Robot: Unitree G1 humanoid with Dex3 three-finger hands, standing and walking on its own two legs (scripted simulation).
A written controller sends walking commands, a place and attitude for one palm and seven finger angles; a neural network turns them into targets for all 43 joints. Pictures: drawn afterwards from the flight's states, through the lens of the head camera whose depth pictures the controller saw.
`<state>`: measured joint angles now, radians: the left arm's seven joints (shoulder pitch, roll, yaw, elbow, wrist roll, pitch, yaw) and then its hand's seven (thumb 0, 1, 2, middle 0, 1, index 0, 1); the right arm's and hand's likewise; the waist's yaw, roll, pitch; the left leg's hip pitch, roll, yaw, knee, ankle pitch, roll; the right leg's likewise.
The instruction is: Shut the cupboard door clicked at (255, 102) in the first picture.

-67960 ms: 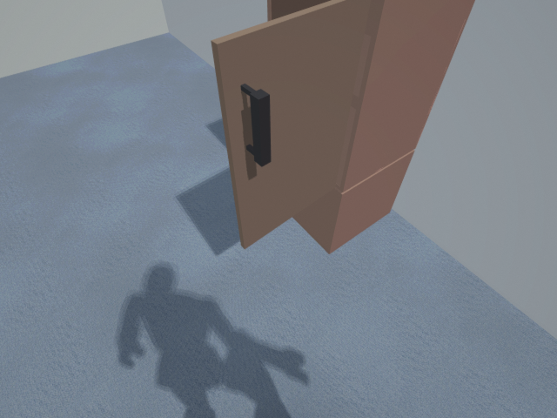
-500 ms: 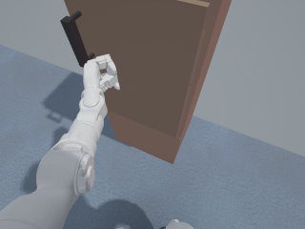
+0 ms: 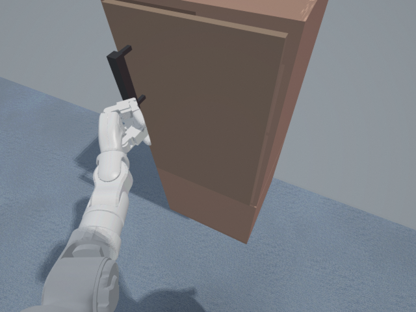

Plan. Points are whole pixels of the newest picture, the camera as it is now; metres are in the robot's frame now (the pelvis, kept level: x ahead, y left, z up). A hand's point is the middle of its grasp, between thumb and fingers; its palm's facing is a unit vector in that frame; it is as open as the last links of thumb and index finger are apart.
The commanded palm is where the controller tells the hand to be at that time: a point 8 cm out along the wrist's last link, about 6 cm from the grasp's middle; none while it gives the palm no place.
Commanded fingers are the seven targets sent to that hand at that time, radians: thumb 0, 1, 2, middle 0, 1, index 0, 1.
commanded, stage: draw the hand back to the body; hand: left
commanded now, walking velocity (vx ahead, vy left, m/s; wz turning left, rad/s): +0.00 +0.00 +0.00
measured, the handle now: (130, 80) +0.63 +0.18 +0.10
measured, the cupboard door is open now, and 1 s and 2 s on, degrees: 0 0 0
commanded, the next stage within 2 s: step back with the hand held close in 1.36 s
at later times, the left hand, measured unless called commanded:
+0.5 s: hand (71, 202) +0.27 +0.20 +0.14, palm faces +0.16 -0.97 -0.18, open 3.2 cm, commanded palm +0.24 +0.25 +0.16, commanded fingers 0.00 0.90 0.90 -0.83 -0.99 -0.83 -0.99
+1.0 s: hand out of the picture +0.17 +0.30 +0.18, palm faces +0.48 -0.78 -0.41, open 6.3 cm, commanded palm +0.12 +0.34 +0.20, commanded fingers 0.00 0.90 0.90 -0.20 -0.30 -0.20 -0.30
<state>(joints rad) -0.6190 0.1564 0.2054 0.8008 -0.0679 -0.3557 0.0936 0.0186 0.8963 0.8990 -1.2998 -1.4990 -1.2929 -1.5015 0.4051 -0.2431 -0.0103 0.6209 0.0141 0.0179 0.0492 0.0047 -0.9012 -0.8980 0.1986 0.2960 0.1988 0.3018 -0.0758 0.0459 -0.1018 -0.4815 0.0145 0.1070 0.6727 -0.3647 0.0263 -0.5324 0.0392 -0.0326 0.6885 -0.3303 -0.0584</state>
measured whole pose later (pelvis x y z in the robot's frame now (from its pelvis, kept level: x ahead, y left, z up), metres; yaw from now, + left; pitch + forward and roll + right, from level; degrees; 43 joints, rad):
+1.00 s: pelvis +0.00 +0.03 +0.03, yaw +3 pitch -4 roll -1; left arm 0.48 0.36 0.33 -0.37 -0.09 -0.05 0.09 0.02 0.89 0.90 -0.42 -0.53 -0.41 -0.53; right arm 0.22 -0.24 0.01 0.61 0.03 0.00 -0.05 0.01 -0.90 -0.90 0.20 0.30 0.20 0.30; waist 0.06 0.09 -0.01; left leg -0.07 -0.03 0.05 0.40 -0.26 0.06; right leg -0.07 0.01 -0.07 0.37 -0.22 -0.02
